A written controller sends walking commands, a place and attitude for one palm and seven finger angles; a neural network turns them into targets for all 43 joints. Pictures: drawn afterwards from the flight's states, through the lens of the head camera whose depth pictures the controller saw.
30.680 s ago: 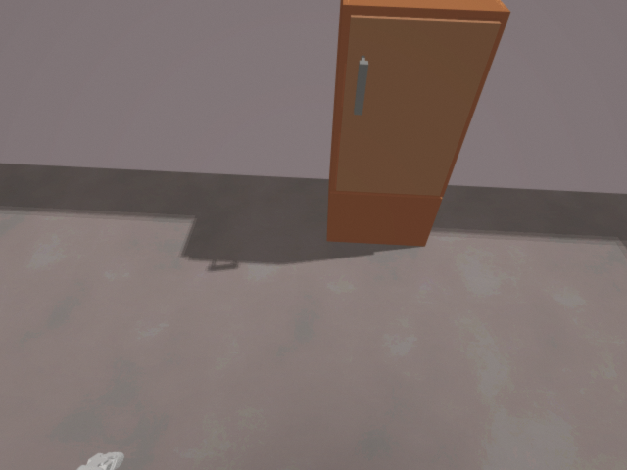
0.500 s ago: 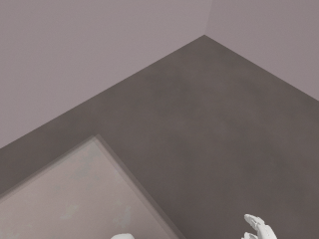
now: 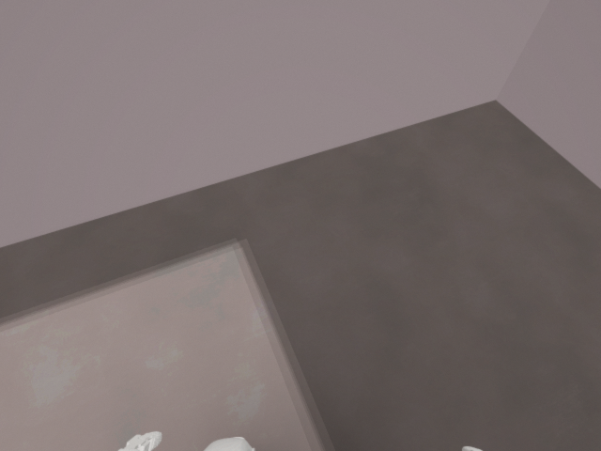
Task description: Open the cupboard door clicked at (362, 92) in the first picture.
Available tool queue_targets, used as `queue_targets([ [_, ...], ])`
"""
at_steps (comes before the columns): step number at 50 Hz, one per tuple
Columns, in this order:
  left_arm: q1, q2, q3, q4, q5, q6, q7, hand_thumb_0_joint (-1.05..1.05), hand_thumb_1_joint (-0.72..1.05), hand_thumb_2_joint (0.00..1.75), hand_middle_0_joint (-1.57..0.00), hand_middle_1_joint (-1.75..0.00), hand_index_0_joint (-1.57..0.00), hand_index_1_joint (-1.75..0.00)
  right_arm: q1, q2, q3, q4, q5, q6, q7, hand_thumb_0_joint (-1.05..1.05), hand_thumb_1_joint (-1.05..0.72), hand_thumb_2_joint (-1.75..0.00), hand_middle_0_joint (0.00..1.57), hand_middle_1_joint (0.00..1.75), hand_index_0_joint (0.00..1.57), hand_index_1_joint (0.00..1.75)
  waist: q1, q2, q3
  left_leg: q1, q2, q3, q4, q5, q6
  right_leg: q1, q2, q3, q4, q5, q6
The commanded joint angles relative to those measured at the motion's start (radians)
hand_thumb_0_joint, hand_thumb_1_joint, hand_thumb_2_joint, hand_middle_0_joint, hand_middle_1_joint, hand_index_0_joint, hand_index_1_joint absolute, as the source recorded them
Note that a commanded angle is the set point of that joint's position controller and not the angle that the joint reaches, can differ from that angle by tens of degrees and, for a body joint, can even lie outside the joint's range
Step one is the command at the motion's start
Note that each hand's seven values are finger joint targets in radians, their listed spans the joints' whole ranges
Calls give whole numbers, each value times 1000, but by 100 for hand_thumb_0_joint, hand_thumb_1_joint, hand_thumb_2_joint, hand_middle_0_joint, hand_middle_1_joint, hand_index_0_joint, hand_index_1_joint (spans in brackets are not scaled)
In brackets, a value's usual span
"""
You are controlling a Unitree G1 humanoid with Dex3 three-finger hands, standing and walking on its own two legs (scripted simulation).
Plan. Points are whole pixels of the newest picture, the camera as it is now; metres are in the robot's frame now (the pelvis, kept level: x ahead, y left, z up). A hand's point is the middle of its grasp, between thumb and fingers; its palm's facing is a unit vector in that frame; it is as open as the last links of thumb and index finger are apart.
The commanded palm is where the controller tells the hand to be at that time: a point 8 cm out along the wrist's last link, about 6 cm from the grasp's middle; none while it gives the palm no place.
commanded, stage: turn to face it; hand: left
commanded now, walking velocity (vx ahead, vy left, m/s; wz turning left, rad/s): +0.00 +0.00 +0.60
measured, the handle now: out of the picture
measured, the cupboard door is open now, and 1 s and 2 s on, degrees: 47 47 47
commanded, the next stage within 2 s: take the last steps up to it in 1.94 s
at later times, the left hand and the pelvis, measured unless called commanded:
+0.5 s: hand out of the picture +0.02 +0.17 -0.15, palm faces +0.32 -0.91 -0.26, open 7.4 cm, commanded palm none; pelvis +0.02 -0.05 +0.01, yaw +19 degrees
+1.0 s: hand out of the picture -0.01 +0.16 -0.15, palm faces +0.59 -0.75 -0.30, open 7.4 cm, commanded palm none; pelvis +0.04 -0.07 +0.00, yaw +38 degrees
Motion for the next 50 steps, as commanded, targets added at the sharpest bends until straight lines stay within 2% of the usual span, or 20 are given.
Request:
queue_targets([
  [1, 29, 145, 58, -87, -20, -5, 6, 0, 90, 90, -20, -30, -20, -30, 118, -219, -49, -70, -12, -48, -11, 0, -90, -90, 20, 30, 20, 30, -46, 259, -256, 397, 306, -387, -282, 710, 169, -223, -6, -18, 331, 21, 62],
  [2, -48, 123, 41, -128, -15, 2, 10, 0, 90, 90, -20, -30, -20, -30, 194, -278, -59, -48, -16, -40, -21, 0, -90, -90, 20, 30, 20, 30, -87, 311, -233, 381, 433, -517, -299, 885, 301, -331, 48, 67, 480, -346, 68],
  [3, -103, 129, 43, -140, -11, 11, 14, 0, 90, 90, -20, -30, -20, -30, 207, -277, -62, -38, -20, -44, -36, 0, -90, -90, 20, 30, 20, 30, -95, 213, -209, 329, 412, -516, -289, 828, 314, -361, 49, 126, 545, -307, 59],
  [7, -69, 112, 47, -78, -18, 21, 4, 0, 90, 90, -20, -30, -20, -30, 47, -204, -40, -65, -20, -48, -51, 0, -90, -90, 20, 30, 20, 30, -14, 259, -170, 205, 244, -333, -279, 703, 212, -245, 73, 140, 435, -158, 54],
  [12, 77, 117, 57, -38, -18, 11, 1, 0, 90, 90, -20, -30, -20, -30, -57, -205, -49, -91, -13, -27, -44, 0, -90, -90, 20, 30, 20, 30, 59, 206, -155, -46, 160, -334, -235, 308, 145, 106, 142, 85, -19, 37, 32],
  [13, 113, 167, 70, -34, -8, 1, 8, 0, 90, 90, -20, -30, -20, -30, -64, -161, -46, -105, -5, -22, -39, 0, -90, -90, 20, 30, 20, 30, 80, 45, -134, -153, 71, -271, -117, 122, 87, 185, 42, 186, -213, 11, 7],
  [14, 119, 265, 87, -42, 8, -7, 17, 0, 90, 90, -20, -30, -20, -30, -47, -91, -35, -128, 1, -21, -28, 0, -90, -90, 20, 30, 20, 30, 85, -277, -118, -283, -72, -105, 144, -150, 10, 197, -247, 518, -373, -43, -104],
  [15, 86, 277, 75, -62, 0, -2, 17, 0, 90, 90, -20, -30, -20, -30, -51, -117, -38, -133, -7, -18, -18, 0, -90, -90, 20, 30, 20, 30, 79, -237, -120, -214, -29, -139, 373, -211, 24, 54, -326, 527, -402, -72, -183],
  [19, -37, 156, 49, -85, 0, -12, 24, 0, 90, 90, -20, -30, -20, -30, -34, -77, -34, -83, -7, -1, -4, 0, -90, -90, 20, 30, 20, 30, -1, -181, -75, -185, 35, -97, 465, -59, -2, 4, -168, 211, -294, 237, -147],
  [24, 79, 206, 68, -34, 5, -20, 23, 0, 90, 90, -20, -30, -20, -30, -90, -33, -7, -97, 3, -19, 0, 0, -90, -90, 20, 30, 20, 30, 62, -138, -163, -96, 5, -3, 72, -88, -8, 223, -194, 140, -170, 601, -154],
  [28, 57, 214, 76, -23, -11, -12, 15, 0, 90, 90, -20, -30, -20, -30, 3, -75, -13, -73, 1, -30, -6, 0, -90, -90, 20, 30, 20, 30, 5, -95, -184, 149, 4, -1, -247, 171, 22, 108, -177, 54, -19, 519, -64],
  [29, 49, 179, 73, -45, -17, -5, 10, 0, 90, 90, -20, -30, -20, -30, 54, -152, -33, -68, -6, -38, -10, 0, -90, -90, 20, 30, 20, 30, -26, 78, -213, 312, 141, -173, -303, 360, 85, -74, -113, -7, 133, 308, 1],
  [30, 9, 111, 51, -91, -20, -1, 3, 0, 90, 90, -20, -30, -20, -30, 124, -262, -61, -64, -15, -38, -17, 0, -90, -90, 20, 30, 20, 30, -70, 363, -208, 405, 405, -508, -341, 720, 246, -333, 27, -22, 353, -285, 74],
  [31, -73, 131, 42, -128, -7, 9, 9, 0, 90, 90, -20, -30, -20, -30, 182, -288, -63, -45, -17, -30, -25, 0, -90, -90, 20, 30, 20, 30, -96, 255, -181, 337, 451, -521, -322, 677, 312, -356, 31, 89, 481, -320, 57],
  [36, -40, 112, 50, -62, -15, 17, 2, 0, 90, 90, -20, -30, -20, -30, 28, -197, -38, -70, -15, -50, -54, 0, -90, -90, 20, 30, 20, 30, -5, 231, -189, 256, 235, -328, -282, 738, 218, -267, 70, 143, 453, -132, 58],
  [42, 42, 115, 55, -41, -18, 12, 1, 0, 90, 90, -20, -30, -20, -30, -47, -207, -49, -81, -15, -28, -45, 0, -90, -90, 20, 30, 20, 30, 41, 219, -140, -4, 169, -365, -270, 380, 163, 65, 147, 91, 35, 1, 36],
  [43, 91, 141, 63, -34, -15, 5, 6, 0, 90, 90, -20, -30, -20, -30, -68, -186, -48, -92, -8, -25, -42, 0, -90, -90, 20, 30, 20, 30, 71, 157, -139, -83, 121, -347, -205, 263, 125, 167, 119, 116, -118, 68, 29],
  [45, 110, 286, 86, -45, 6, -7, 19, 0, 90, 90, -20, -30, -20, -30, -60, -98, -36, -133, 1, -26, -26, 0, -90, -90, 20, 30, 20, 30, 89, -285, -135, -253, -68, -116, 264, -215, 13, 175, -323, 545, -384, 34, -157],
  [46, 78, 253, 81, -59, 0, -11, 27, 0, 90, 90, -20, -30, -20, -30, -49, -124, -45, -126, -5, -18, -22, 0, -90, -90, 20, 30, 20, 30, 69, -198, -134, -220, -12, -157, 427, -193, 22, 88, -336, 511, -365, 30, -204],
  [50, -23, 168, 55, -78, 2, -13, 25, 0, 90, 90, -20, -30, -20, -30, -48, -69, -26, -85, -3, -7, -4, 0, -90, -90, 20, 30, 20, 30, 13, -185, -108, -162, 28, -77, 372, -89, -7, 78, -169, 178, -249, 391, -152],
])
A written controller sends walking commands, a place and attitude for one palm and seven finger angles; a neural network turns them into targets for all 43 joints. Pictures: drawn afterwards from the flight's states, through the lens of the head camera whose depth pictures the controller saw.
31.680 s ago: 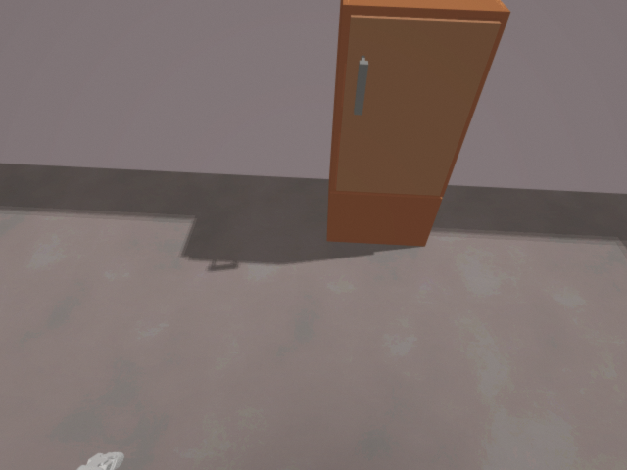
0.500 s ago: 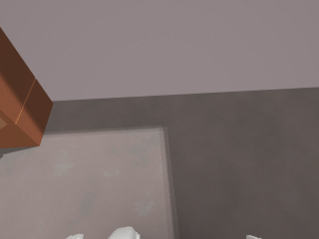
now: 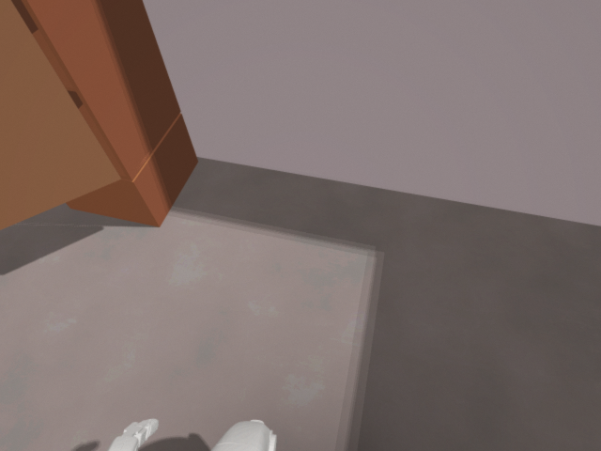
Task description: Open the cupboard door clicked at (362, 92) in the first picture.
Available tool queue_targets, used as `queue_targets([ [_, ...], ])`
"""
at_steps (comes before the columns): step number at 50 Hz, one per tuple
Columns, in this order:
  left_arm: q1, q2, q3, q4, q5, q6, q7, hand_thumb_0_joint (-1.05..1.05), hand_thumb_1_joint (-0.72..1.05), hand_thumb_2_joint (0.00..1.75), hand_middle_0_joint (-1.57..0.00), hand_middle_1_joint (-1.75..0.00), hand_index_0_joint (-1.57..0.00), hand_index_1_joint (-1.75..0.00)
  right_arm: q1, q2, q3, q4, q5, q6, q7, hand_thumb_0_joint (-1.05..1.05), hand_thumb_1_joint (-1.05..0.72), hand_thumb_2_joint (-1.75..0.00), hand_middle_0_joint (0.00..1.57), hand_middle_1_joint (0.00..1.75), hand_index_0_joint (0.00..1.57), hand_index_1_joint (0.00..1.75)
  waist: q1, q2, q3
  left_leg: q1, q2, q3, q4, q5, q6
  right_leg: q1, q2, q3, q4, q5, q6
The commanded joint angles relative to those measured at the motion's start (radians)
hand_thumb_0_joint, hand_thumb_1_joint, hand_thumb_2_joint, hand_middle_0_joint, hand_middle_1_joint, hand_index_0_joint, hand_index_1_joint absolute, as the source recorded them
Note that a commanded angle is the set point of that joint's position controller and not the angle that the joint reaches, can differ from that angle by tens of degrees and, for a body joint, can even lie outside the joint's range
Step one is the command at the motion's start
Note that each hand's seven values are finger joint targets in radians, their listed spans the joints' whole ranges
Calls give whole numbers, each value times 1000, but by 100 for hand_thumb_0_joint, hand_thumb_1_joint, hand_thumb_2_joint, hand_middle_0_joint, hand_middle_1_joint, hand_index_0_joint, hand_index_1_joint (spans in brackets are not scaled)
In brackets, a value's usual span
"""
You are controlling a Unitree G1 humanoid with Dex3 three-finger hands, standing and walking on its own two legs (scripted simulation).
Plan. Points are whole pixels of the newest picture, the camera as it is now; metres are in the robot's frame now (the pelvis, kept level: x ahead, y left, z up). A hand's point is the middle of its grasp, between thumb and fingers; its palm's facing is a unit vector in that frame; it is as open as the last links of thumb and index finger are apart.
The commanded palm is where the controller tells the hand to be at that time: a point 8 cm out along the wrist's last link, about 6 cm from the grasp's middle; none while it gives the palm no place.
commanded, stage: turn to face it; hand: left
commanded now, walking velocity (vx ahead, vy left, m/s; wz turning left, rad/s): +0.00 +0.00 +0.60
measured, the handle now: out of the picture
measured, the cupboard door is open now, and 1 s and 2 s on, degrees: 47 47 47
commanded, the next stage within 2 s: take the last steps up to it in 0.94 s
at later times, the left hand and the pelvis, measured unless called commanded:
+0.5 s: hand out of the picture +0.07 +0.22 -0.15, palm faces +0.32 -0.90 -0.30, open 7.4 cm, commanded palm none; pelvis +0.03 -0.03 -0.01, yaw +18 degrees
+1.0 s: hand out of the picture -0.01 +0.18 -0.16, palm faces +0.55 -0.80 -0.25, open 7.4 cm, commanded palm none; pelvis +0.05 -0.03 +0.00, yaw +32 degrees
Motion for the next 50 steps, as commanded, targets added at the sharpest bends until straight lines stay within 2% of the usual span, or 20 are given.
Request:
queue_targets([
  [1, 20, 169, 47, -56, 6, -20, 14, 0, 90, 90, -20, -30, -20, -30, -68, -37, -3, -116, 8, -31, 13, 0, -90, -90, 20, 30, 20, 30, 22, -234, -111, -12, 47, 79, -62, -9, -21, 130, -252, 96, -235, 442, -120],
  [4, 88, 207, 57, -28, 6, -21, 11, 0, 90, 90, -20, -30, -20, -30, -88, -17, 10, -118, 10, -44, 15, 0, -90, -90, 20, 30, 20, 30, 54, -209, -145, 49, 18, 136, -281, 17, -17, 211, -265, 75, -160, 565, -114],
  [7, 81, 214, 62, -17, -8, -16, 3, 0, 90, 90, -20, -30, -20, -30, -3, -52, 7, -99, 8, -54, 11, 0, -90, -90, 20, 30, 20, 30, 7, -177, -181, 227, 13, 136, -547, 231, 5, 157, -247, 0, -21, 519, -38],
  [8, 68, 185, 60, -35, -16, -10, -1, 0, 90, 90, -20, -30, -20, -30, 56, -122, -10, -90, 2, -63, 8, 0, -90, -90, 20, 30, 20, 30, -31, -23, -213, 390, 117, 2, -624, 420, 53, -5, -203, -53, 129, 349, 21],
  [9, 43, 109, 40, -79, -20, -6, -8, 0, 90, 90, -20, -30, -20, -30, 135, -240, -41, -82, -8, -67, -1, 0, -90, -90, 20, 30, 20, 30, -72, 286, -227, 519, 397, -374, -657, 810, 212, -282, -55, -79, 363, -252, 101],
  [10, -24, 122, 31, -109, -9, 4, -2, 0, 90, 90, -20, -30, -20, -30, 195, -278, -46, -61, -10, -58, -10, 0, -90, -90, 20, 30, 20, 30, -99, 217, -229, 475, 463, -422, -656, 787, 303, -314, -36, 38, 498, -361, 82],
  [15, -31, 105, 35, -54, -15, 13, -7, 0, 90, 90, -20, -30, -20, -30, 46, -179, -17, -87, -11, -73, -39, 0, -90, -90, 20, 30, 20, 30, -17, 168, -176, 356, 257, -215, -624, 801, 206, -243, -12, 89, 449, -161, 82],
  [21, 62, 109, 36, -34, -18, 0, -9, 0, 90, 90, -20, -30, -20, -30, -30, -185, -29, -96, -4, -56, -32, 0, -90, -90, 20, 30, 20, 30, 31, 144, -182, 185, 185, -224, -568, 601, 147, 80, 73, 37, -9, 2, 64],
  [22, 107, 137, 46, -26, -16, -7, -4, 0, 90, 90, -20, -30, -20, -30, -49, -163, -26, -109, 2, -54, -28, 0, -90, -90, 20, 30, 20, 30, 58, 76, -179, 87, 140, -206, -511, 462, 108, 198, 35, 69, -157, 78, 54],
  [24, 130, 278, 68, -32, 7, -15, 9, 0, 90, 90, -20, -30, -20, -30, -60, -83, -16, -151, 8, -50, -11, 0, -90, -90, 20, 30, 20, 30, 79, -323, -145, -107, -45, 17, -71, -131, -2, 197, -404, 469, -364, 129, -139],
  [26, 52, 203, 55, -50, 1, -15, 20, 0, 90, 90, -20, -30, -20, -30, -56, -87, -26, -128, 3, -34, -7, 0, -90, -90, 20, 30, 20, 30, 33, -285, -107, -99, 23, -19, 165, -69, 9, 85, -341, 375, -319, 167, -169],
  [29, 19, 162, 39, -52, 3, -20, 14, 0, 90, 90, -20, -30, -20, -30, -65, -47, -4, -109, 4, -30, 7, 0, -90, -90, 20, 30, 20, 30, 16, -263, -76, -37, 42, 47, 26, -20, -14, 85, -251, 144, -252, 424, -130],
  [33, 98, 207, 52, -14, 6, -23, 10, 0, 90, 90, -20, -30, -20, -30, -78, -9, 15, -104, 10, -46, 11, 0, -90, -90, 20, 30, 20, 30, 50, -202, -133, 68, 2, 133, -294, 32, -10, 196, -249, 89, -159, 577, -109],
  [36, 90, 197, 52, 5, -7, -19, 3, 0, 90, 90, -20, -30, -20, -30, -5, -37, 15, -79, 8, -57, 5, 0, -90, -90, 20, 30, 20, 30, 7, -178, -158, 260, 6, 121, -562, 245, 13, 120, -218, 36, -44, 501, -34],
  [37, 80, 170, 49, -9, -16, -15, 0, 0, 90, 90, -20, -30, -20, -30, 42, -101, 2, -69, 2, -68, 0, 0, -90, -90, 20, 30, 20, 30, -22, -34, -205, 404, 112, 8, -627, 447, 57, 3, -173, -15, 78, 377, 17],
  [38, 79, 106, 31, -42, -22, -10, -4, 0, 90, 90, -20, -30, -20, -30, 101, -199, -19, -67, -8, -74, -8, 0, -90, -90, 20, 30, 20, 30, -45, 240, -228, 522, 366, -307, -640, 818, 200, -219, -49, -57, 276, -138, 88],
  [39, 25, 101, 20, -62, -12, -1, 1, 0, 90, 90, -20, -30, -20, -30, 140, -240, -24, -52, -11, -62, -17, 0, -90, -90, 20, 30, 20, 30, -70, 205, -220, 444, 444, -341, -654, 816, 291, -221, -27, 27, 405, -350, 72],
  [42, -16, 101, 24, -18, -14, 13, -1, 0, 90, 90, -20, -30, -20, -30, 51, -159, -2, -60, -14, -74, -45, 0, -90, -90, 20, 30, 20, 30, -31, 219, -148, 339, 323, -236, -644, 821, 248, -234, -28, 91, 456, -231, 67],
  [46, 18, 73, 16, 17, -20, 7, -9, 0, 90, 90, -20, -30, -20, -30, 31, -155, 3, -47, -12, -76, -50, 0, -90, -90, 20, 30, 20, 30, -11, 146, -195, 373, 262, -143, -599, 915, 203, -92, 22, 46, 221, -183, 58],
  [50, 145, 104, 27, 67, -12, -10, -3, 0, 90, 90, -20, -30, -20, -30, -30, -117, 6, -47, 5, -63, -38, 0, -90, -90, 20, 30, 20, 30, 54, 33, -167, 161, 149, -95, -511, 468, 100, 184, 11, 65, -177, 127, 36],
])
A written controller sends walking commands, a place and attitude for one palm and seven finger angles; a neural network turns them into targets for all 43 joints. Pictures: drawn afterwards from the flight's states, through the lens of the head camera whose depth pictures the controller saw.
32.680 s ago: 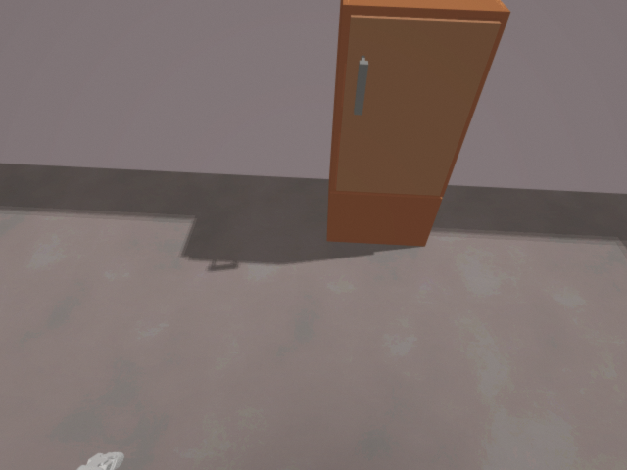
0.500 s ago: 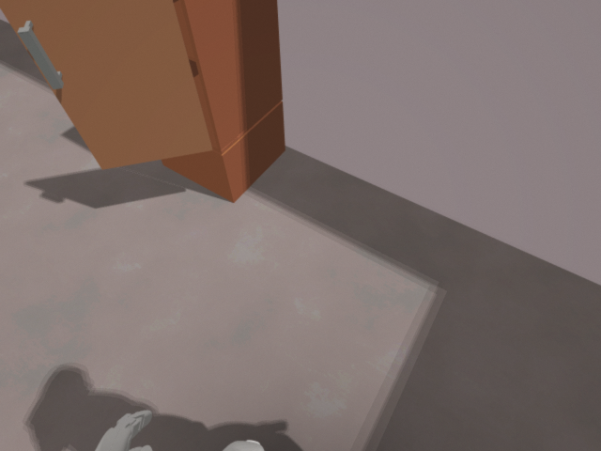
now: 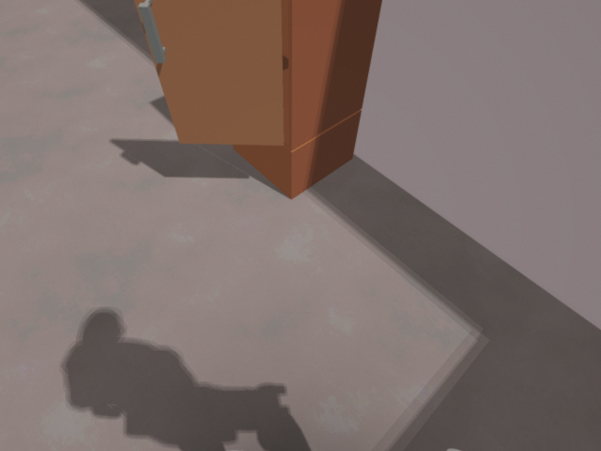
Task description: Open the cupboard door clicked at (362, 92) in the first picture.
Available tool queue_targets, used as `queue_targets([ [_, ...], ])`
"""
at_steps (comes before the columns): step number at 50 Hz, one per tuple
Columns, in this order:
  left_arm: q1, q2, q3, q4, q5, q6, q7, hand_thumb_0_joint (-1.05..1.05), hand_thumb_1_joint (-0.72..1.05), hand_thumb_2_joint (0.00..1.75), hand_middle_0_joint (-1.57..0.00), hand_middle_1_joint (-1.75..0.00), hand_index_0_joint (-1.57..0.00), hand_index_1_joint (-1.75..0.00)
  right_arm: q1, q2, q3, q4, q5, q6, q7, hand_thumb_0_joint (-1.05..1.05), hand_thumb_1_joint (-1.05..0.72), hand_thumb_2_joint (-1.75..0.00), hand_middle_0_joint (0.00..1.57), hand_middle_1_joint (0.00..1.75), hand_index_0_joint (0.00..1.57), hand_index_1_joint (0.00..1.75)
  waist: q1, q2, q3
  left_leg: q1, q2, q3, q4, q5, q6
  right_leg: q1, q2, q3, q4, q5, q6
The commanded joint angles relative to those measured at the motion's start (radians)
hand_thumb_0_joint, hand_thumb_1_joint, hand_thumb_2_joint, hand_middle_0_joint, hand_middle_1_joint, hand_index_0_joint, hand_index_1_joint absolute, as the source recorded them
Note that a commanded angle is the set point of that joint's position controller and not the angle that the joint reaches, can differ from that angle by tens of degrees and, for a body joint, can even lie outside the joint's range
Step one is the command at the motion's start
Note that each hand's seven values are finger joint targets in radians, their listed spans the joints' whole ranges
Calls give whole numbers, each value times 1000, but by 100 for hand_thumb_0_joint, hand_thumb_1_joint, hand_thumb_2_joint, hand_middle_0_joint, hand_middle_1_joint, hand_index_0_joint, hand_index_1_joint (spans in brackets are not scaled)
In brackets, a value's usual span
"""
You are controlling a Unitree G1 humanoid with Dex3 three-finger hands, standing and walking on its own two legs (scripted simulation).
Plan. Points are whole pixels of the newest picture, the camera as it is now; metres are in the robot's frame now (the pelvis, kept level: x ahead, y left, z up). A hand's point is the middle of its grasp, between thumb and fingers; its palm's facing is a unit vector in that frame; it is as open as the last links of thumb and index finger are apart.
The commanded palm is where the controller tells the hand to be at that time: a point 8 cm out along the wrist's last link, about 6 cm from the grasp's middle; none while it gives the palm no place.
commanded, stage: take the last steps up to it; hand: left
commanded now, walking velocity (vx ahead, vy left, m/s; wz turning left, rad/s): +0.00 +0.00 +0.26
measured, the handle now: (154, 30) +1.08 +0.48 -0.03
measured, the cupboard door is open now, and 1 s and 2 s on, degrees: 47 47 47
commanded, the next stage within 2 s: come to a stop and stand still in 1.52 s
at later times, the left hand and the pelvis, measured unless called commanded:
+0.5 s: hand out of the picture +0.03 +0.24 -0.18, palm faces +0.20 -0.96 -0.21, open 7.4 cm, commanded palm none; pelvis +0.06 +0.04 +0.00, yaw +8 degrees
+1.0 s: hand (139, 394) +0.20 +0.27 -0.16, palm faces +0.27 -0.94 -0.19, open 7.2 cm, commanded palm none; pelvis +0.23 +0.08 +0.01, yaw +11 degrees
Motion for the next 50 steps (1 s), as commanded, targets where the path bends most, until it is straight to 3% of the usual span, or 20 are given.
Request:
queue_targets([
  [1, 126, 162, 40, -25, 17, -44, 18, 0, 90, 90, -20, -30, -20, -30, -8, -126, -45, -72, 21, -7, -1, 0, -90, -90, 20, 30, 20, 30, 25, -146, -120, -174, 13, 0, 96, -9, 12, 275, -199, 235, -410, 270, -80],
  [2, 115, 218, 43, -32, 20, -44, 15, 0, 90, 90, -20, -30, -20, -30, -9, -108, -42, -83, 20, 1, 6, 0, -90, -90, 20, 30, 20, 30, 26, -253, -102, -149, -44, 46, 259, -275, -11, 168, -360, 347, -488, 273, -184],
  [3, 102, 200, 43, -45, 22, -52, 18, 0, 90, 90, -20, -30, -20, -30, -22, -122, -50, -74, 14, 13, 8, 0, -90, -90, 20, 30, 20, 30, 41, -233, -81, -163, -22, 4, 429, -314, -5, 97, -378, 387, -525, 141, -225],
  [6, 72, 150, 44, -44, 19, -59, 18, 0, 90, 90, -20, -30, -20, -30, -33, -116, -53, -52, 9, 6, 24, 0, -90, -90, 20, 30, 20, 30, 20, -176, -25, -278, 29, 3, 546, -196, -11, 157, -323, 265, -499, 183, -204],
  [12, 191, 170, 59, 25, 25, -85, 4, 0, 90, 90, -20, -30, -20, -30, -110, -54, -33, -68, 11, -22, 51, 0, -90, -90, 20, 30, 20, 30, 79, -163, -63, -239, 16, 105, 204, -164, -19, 310, -319, 152, -472, 261, -185],
  [17, 116, 168, 63, 33, 15, -78, -6, 0, 90, 90, -20, -30, -20, -30, 58, -80, -32, -21, 8, -39, 43, 0, -90, -90, 20, 30, 20, 30, -20, -101, -79, 133, -27, 188, -110, -2, 3, 79, -252, 10, -332, 178, -99],
  [18, 91, 129, 57, 13, 11, -73, -13, 0, 90, 90, -20, -30, -20, -30, 165, -151, -48, 4, 4, -47, 30, 0, -90, -90, 20, 30, 20, 30, -77, 64, -122, 319, 73, 45, -171, -65, 55, -83, -184, -54, -130, 122, -58],
  [19, 55, 63, 41, -30, 4, -72, -22, 0, 90, 90, -20, -30, -20, -30, 293, -254, -76, 28, -12, -49, 17, 0, -90, -90, 20, 30, 20, 30, -127, 338, -160, 439, 328, -315, -264, -115, 184, -307, -42, -158, 178, -153, -4],
  [20, -55, 54, 29, -81, 13, -73, -20, 0, 90, 90, -20, -30, -20, -30, 368, -282, -78, 48, -8, -42, -1, 0, -90, -90, 20, 30, 20, 30, -156, 265, -118, 368, 393, -384, -318, -114, 268, -392, -32, -64, 357, -210, -24],
  [22, -83, 43, 27, -66, 15, -70, -17, 0, 90, 90, -20, -30, -20, -30, 271, -207, -54, 29, -7, -55, -7, 0, -90, -90, 20, 30, 20, 30, -101, 227, -55, 220, 351, -361, -341, -198, 263, -424, -86, 29, 481, -90, -45],
  [25, -9, 24, 22, -14, 18, -59, -30, 0, 90, 90, -20, -30, -20, -30, 189, -144, -29, 23, -4, -79, -11, 0, -90, -90, 20, 30, 20, 30, -27, 149, -35, 153, 256, -160, -342, 67, 212, -303, -97, 9, 346, 42, -40],
  [31, -26, 10, 9, -16, 18, -65, -31, 0, 90, 90, -20, -30, -20, -30, 218, -143, -28, 75, -1, -81, -3, 0, -90, -90, 20, 30, 20, 30, -14, 88, -47, 92, 208, -49, -299, 128, 200, -38, -27, -69, -27, 107, -34],
  [33, 48, 25, 21, 6, 19, -67, -29, 0, 90, 90, -20, -30, -20, -30, 196, -133, -28, 83, 2, -74, -1, 0, -90, -90, 20, 30, 20, 30, 33, 65, -39, -14, 169, -12, -216, 14, 160, 147, -8, -80, -142, 184, -35],
  [34, 116, 53, 33, 29, 21, -71, -26, 0, 90, 90, -20, -30, -20, -30, 185, -121, -26, 82, 7, -73, 1, 0, -90, -90, 20, 30, 20, 30, 65, 18, -39, -106, 113, 30, -116, -54, 122, 278, -22, -45, -201, 169, -46],
  [36, 311, 215, 69, 71, 21, -83, -9, 0, 90, 90, -20, -30, -20, -30, 193, -59, -23, 38, 14, -70, 15, 0, -90, -90, 20, 30, 20, 30, 130, -333, -99, -384, -43, 146, 401, -356, 37, 496, -436, 519, -531, -96, -214],
  [37, 292, 196, 66, 61, 13, -85, 3, 0, 90, 90, -20, -30, -20, -30, 154, -106, -33, 33, 5, -64, 12, 0, -90, -90, 20, 30, 20, 30, 119, -282, -57, -400, 27, 38, 568, -314, 33, 373, -467, 604, -595, -218, -268],
  [39, 171, 104, 43, 37, 15, -92, 14, 0, 90, 90, -20, -30, -20, -30, 79, -79, -38, 30, -1, -60, 20, 0, -90, -90, 20, 30, 20, 30, 58, -149, 21, -413, 99, -17, 606, -137, 20, 197, -405, 437, -586, -119, -243],
  [43, 119, 70, 39, 43, 18, -117, 5, 0, 90, 90, -20, -30, -20, -30, 149, 2, -27, 63, 1, -46, 41, 0, -90, -90, 20, 30, 20, 30, 2, -127, -56, -227, 102, 84, 344, -1, -15, 124, -283, 91, -565, 194, -179],
  [47, 149, 109, 52, 79, 21, -120, -3, 0, 90, 90, -20, -30, -20, -30, 100, 16, -26, 35, 2, -62, 53, 0, -90, -90, 20, 30, 20, 30, 23, -89, -68, -144, 57, 148, 85, 32, -20, 162, -270, 54, -515, 230, -178],
  [50, 123, 111, 54, 90, 16, -104, -7, 0, 90, 90, -20, -30, -20, -30, 161, -27, -32, 45, -1, -76, 48, 0, -90, -90, 20, 30, 20, 30, -21, -90, -66, 66, 13, 205, -73, 95, -11, 68, -213, 3, -415, 146, -132],
])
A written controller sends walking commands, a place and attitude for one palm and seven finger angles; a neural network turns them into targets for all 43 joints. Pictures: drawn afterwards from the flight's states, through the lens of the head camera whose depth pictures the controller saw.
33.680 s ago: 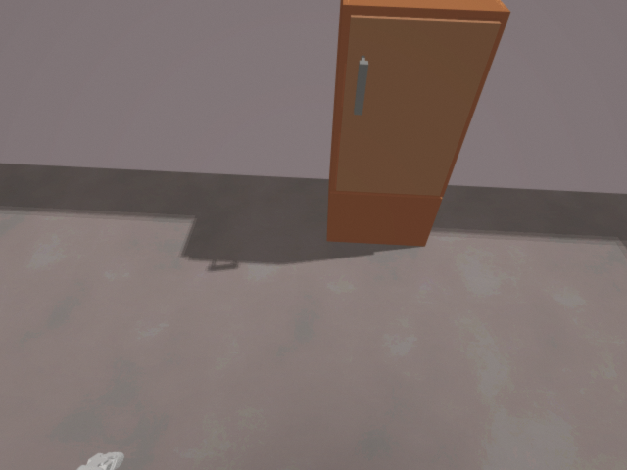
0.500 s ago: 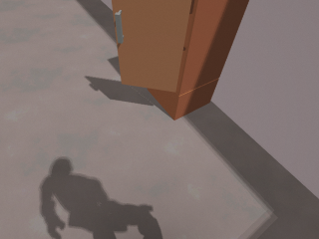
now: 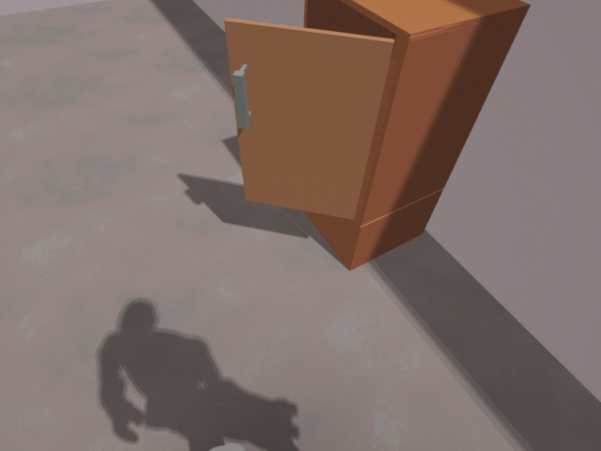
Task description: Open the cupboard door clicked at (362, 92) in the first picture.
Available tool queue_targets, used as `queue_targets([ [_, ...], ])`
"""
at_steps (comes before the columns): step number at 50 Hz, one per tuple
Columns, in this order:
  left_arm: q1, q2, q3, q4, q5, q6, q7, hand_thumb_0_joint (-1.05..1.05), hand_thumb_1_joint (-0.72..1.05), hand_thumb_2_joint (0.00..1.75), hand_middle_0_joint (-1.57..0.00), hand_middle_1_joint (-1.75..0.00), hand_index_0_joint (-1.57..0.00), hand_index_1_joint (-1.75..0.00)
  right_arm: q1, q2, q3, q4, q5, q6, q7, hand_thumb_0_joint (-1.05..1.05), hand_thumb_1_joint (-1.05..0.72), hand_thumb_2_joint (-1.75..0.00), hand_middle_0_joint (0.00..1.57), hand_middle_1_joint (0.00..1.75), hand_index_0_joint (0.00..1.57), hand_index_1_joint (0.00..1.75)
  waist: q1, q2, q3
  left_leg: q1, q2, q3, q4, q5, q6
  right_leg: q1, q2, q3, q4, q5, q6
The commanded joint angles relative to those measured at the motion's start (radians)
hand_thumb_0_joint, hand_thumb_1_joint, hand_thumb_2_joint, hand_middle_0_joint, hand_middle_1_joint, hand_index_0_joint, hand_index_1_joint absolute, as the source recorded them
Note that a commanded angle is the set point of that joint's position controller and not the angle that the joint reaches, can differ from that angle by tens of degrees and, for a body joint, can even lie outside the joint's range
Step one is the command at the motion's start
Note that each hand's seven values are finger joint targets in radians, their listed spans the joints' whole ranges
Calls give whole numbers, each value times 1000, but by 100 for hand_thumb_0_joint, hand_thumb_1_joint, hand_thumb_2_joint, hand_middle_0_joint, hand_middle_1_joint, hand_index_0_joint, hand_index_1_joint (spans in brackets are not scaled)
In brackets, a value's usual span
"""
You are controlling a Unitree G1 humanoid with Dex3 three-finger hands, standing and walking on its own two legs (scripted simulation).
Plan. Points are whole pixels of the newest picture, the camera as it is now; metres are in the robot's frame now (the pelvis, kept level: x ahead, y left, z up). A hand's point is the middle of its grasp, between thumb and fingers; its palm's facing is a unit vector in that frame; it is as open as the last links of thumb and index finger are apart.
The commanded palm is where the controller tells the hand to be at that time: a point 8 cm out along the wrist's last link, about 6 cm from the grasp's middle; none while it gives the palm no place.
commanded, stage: take the last steps up to it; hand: left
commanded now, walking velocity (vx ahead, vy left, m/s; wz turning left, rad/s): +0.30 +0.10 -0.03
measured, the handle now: (244, 96) +0.91 +0.22 -0.04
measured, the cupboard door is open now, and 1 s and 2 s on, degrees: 47 47 47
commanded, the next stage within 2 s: come to a stop and stand still in 0.52 s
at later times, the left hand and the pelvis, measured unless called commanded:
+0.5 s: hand (194, 361) +0.28 +0.20 -0.16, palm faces +0.05 -0.98 -0.21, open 7.3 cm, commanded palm none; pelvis +0.20 +0.03 -0.01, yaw -1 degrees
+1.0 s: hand (186, 318) +0.36 +0.24 -0.18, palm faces +0.02 -0.97 -0.26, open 7.4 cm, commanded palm none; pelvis +0.30 +0.04 -0.02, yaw -2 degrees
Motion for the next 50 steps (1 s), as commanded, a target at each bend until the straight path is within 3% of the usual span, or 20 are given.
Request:
queue_targets([
  [1, 11, 144, 35, -32, -3, 2, 0, 0, 90, 90, -20, -30, -20, -30, 125, -87, -13, -33, -1, -36, -7, 0, -90, -90, 20, 30, 20, 30, -67, 37, -9, 345, -36, 46, -184, 3, 19, -223, -117, 67, 43, -45, -84],
  [3, -49, 53, 10, -106, -9, 8, -4, 0, 90, 90, -20, -30, -20, -30, 356, -251, -46, 6, -18, -38, -42, 0, -90, -90, 20, 30, 20, 30, -161, 361, -77, 530, 307, -447, -386, -130, 202, -516, 77, -27, 604, -330, -20],
  [4, -102, 53, 6, -131, -5, 1, -2, 0, 90, 90, -20, -30, -20, -30, 341, -251, -42, 5, -17, -34, -48, 0, -90, -90, 20, 30, 20, 30, -157, 252, -50, 469, 351, -496, -401, -190, 260, -574, 43, 70, 760, -328, -51],
  [10, -86, 21, -5, -89, -5, 24, -19, 0, 90, 90, -20, -30, -20, -30, 125, -136, 0, -25, -9, -61, -59, 0, -90, -90, 20, 30, 20, 30, -37, 142, -15, 266, 219, -167, -419, 99, 203, -400, -28, 88, 532, -102, -35],
  [16, 13, 66, 10, -67, 0, 23, -14, 0, 90, 90, -20, -30, -20, -30, 68, -123, -1, -2, 2, -40, -45, 0, -90, -90, 20, 30, 20, 30, 36, 64, 19, 87, 108, -54, -273, -97, 133, -3, 46, 30, 143, 37, -36],
  [17, 90, 115, 25, -47, 4, 17, -9, 0, 90, 90, -20, -30, -20, -30, 55, -99, 5, -9, 8, -39, -42, 0, -90, -90, 20, 30, 20, 30, 75, -44, 13, -30, 23, 19, -107, -177, 87, 128, -32, 155, 41, -58, -63],
  [18, 173, 212, 44, -26, 3, 10, -2, 0, 90, 90, -20, -30, -20, -30, 62, -59, 10, -34, 10, -36, -32, 0, -90, -90, 20, 30, 20, 30, 102, -261, 9, -211, -84, 92, 136, -295, 36, 239, -255, 483, -126, -164, -164],
  [19, 212, 245, 49, -30, -8, 12, 8, 0, 90, 90, -20, -30, -20, -30, 22, -91, 4, -62, 6, -30, -30, 0, -90, -90, 20, 30, 20, 30, 117, -256, 0, -244, -54, 9, 357, -398, 35, 197, -374, 660, -250, -254, -258],
  [22, 67, 121, 21, -61, -8, 0, 27, 0, 90, 90, -20, -30, -20, -30, -30, -78, -2, -47, 1, -25, -28, 0, -90, -90, 20, 30, 20, 30, 35, -121, 58, -252, 43, -106, 437, -163, 20, 47, -296, 434, -223, -22, -233],
  [27, 36, 127, 25, -45, -4, -22, 17, 0, 90, 90, -20, -30, -20, -30, 14, 10, 13, -30, 7, -19, -14, 0, -90, -90, 20, 30, 20, 30, 0, -61, -22, -27, -7, 9, 69, -52, -11, 17, -190, 159, -142, 391, -188],
  [31, 11, 138, 19, -18, -11, -6, 13, 0, 90, 90, -20, -30, -20, -30, 50, -18, 14, -22, 1, -34, -14, 0, -90, -90, 20, 30, 20, 30, -28, -93, -14, 180, -56, 57, -157, 106, 1, -67, -118, 101, -55, 234, -118],
  [32, 4, 110, 8, -20, -12, 2, 15, 0, 90, 90, -20, -30, -20, -30, 98, -56, 12, -5, 0, -42, -24, 0, -90, -90, 20, 30, 20, 30, -51, -9, -30, 289, -23, 9, -202, 215, 13, -123, -77, 77, 50, 241, -88],
  [34, 49, 32, -25, -32, -24, 19, 32, 0, 90, 90, -20, -30, -20, -30, 185, -184, -1, 8, -3, -41, -56, 0, -90, -90, 20, 30, 20, 30, -64, 237, -135, 409, 279, -277, -216, 748, 173, -216, 50, 26, 311, -219, -6],
  [35, 58, 20, -34, -32, -20, 31, 43, 0, 90, 90, -20, -30, -20, -30, 148, -186, 3, 0, -4, -27, -66, 0, -90, -90, 20, 30, 20, 30, -54, 161, -93, 314, 298, -257, -224, 809, 205, -175, 61, 80, 367, -343, -10],
  [38, 41, 85, -19, -10, -26, 72, 41, 0, 90, 90, -20, -30, -20, -30, 51, -165, 11, -4, 7, -9, -92, 0, -90, -90, 20, 30, 20, 30, -42, 291, -84, 353, 269, -208, -200, 1118, 202, -212, 36, 113, 404, -289, -1],
  [42, 46, 96, 2, -52, -20, 95, 32, 0, 90, 90, -20, -30, -20, -30, -15, -218, -28, -33, 7, 25, -98, 0, -90, -90, 20, 30, 20, 30, -31, 177, -118, 321, 283, -193, -178, 866, 217, -181, 69, 117, 333, -169, -30],
  [45, 84, 97, 13, -72, -10, 99, 28, 0, 90, 90, -20, -30, -20, -30, -92, -199, -33, -63, 10, 45, -91, 0, -90, -90, 20, 30, 20, 30, 12, 115, -88, 136, 197, -140, -132, 438, 147, -55, 63, 143, 145, 107, -46],
  [47, 20, 194, 20, -106, 6, 89, 33, 0, 90, 90, -20, -30, -20, -30, -61, -102, -27, -78, 22, 61, -70, 0, -90, -90, 20, 30, 20, 30, -13, -212, -44, 41, -53, 11, 90, -174, 24, -102, -191, 410, -93, 304, -158],
  [48, -3, 195, 20, -115, 0, 79, 35, 0, 90, 90, -20, -30, -20, -30, -94, -92, -26, -77, 20, 75, -66, 0, -90, -90, 20, 30, 20, 30, 15, -210, -21, 41, -89, -52, 310, -338, 19, -179, -260, 468, -151, 351, -221],
  [50, -66, 161, 10, -117, -4, 70, 42, 0, 90, 90, -20, -30, -20, -30, -102, -75, -23, -62, 17, 78, -64, 0, -90, -90, 20, 30, 20, 30, -19, -108, 19, -33, -78, -125, 475, -285, 20, -144, -201, 395, -94, 478, -253],
])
